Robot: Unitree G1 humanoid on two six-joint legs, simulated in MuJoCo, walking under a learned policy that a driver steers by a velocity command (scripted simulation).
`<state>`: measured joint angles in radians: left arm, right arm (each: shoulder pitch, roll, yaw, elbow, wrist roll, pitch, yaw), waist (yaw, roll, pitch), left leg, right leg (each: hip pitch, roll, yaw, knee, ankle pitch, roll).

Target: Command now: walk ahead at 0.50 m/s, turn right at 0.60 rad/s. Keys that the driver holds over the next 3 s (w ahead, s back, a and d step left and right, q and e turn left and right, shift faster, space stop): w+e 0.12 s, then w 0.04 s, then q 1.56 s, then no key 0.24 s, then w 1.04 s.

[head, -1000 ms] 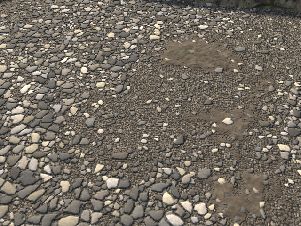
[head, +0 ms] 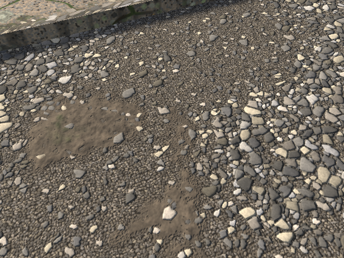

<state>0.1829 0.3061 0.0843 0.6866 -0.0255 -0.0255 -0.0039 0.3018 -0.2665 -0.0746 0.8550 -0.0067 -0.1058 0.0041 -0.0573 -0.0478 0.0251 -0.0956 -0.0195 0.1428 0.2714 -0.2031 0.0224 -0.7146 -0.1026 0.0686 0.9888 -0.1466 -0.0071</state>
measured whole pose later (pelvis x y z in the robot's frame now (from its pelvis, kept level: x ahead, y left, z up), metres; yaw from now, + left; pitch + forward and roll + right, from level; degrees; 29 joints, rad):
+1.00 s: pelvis +0.30 -0.03 +0.00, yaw +14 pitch +4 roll -2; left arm 0.07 0.30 0.09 0.77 0.00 0.01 0.05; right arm 0.19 -0.30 -0.08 0.67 0.01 0.02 -0.02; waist -0.01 -0.01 0.04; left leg -0.35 -0.05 -0.08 0.46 -0.16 0.05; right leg -0.54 0.00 0.08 0.94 -0.37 0.07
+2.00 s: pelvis +0.30 -0.03 -0.01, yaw +46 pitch +1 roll +0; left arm 0.15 0.29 0.07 0.74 0.00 0.01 0.01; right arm 0.15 -0.28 -0.04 0.61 -0.01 0.03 -0.01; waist 0.00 -0.01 0.03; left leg -0.29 -0.07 -0.10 0.52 -0.25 0.04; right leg -0.35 -0.02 0.02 0.68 -0.34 0.06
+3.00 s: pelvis +0.58 +0.27 -0.02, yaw +46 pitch +2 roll +0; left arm 0.07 0.27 0.04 0.68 -0.01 -0.09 -0.04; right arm 0.40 -0.29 -0.04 0.84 0.02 -0.05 0.00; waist -0.05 0.00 0.05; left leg -0.17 -0.02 -0.07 1.02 -0.51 0.03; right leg -0.48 0.03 -0.05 0.58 -0.14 -0.07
